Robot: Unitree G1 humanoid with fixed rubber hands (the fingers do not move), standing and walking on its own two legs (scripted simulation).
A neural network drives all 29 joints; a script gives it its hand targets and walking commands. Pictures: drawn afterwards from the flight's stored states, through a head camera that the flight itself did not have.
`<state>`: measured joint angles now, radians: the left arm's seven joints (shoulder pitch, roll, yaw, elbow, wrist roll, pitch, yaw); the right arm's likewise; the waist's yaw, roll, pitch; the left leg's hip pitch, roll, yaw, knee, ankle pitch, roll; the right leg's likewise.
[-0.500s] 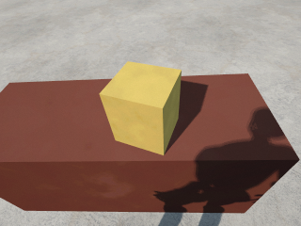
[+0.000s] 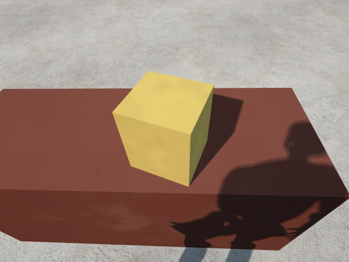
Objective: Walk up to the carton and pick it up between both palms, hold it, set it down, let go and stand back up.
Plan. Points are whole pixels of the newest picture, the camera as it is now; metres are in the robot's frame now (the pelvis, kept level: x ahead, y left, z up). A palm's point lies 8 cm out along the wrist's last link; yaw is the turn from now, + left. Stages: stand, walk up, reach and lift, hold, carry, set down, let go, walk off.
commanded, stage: stand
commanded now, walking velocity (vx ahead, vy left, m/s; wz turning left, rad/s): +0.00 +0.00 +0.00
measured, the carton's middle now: (168, 129) +0.49 +0.04 -0.01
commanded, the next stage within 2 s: none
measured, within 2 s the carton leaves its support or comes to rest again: neither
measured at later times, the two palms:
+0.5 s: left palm out of the picture +0.04 +0.25 -0.12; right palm out of the picture +0.04 -0.24 -0.14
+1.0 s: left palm out of the picture +0.05 +0.24 -0.12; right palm out of the picture +0.04 -0.23 -0.14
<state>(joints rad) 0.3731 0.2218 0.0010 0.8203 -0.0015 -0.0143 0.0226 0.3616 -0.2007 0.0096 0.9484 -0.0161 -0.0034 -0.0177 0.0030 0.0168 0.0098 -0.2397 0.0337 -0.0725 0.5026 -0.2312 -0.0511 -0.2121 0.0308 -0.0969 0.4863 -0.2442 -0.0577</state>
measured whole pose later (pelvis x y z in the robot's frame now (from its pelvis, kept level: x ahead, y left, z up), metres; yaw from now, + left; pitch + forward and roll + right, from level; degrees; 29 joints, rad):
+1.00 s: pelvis +0.03 +0.00 +0.01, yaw -1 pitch -2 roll -1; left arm 0.34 0.19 -0.01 0.94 -0.01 -0.02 0.04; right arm 0.29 -0.20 0.03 1.06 -0.01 0.00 -0.05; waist 0.01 0.03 0.03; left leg -0.17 0.04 -0.06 0.44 -0.25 -0.05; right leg -0.13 0.04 -0.08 0.40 -0.25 -0.05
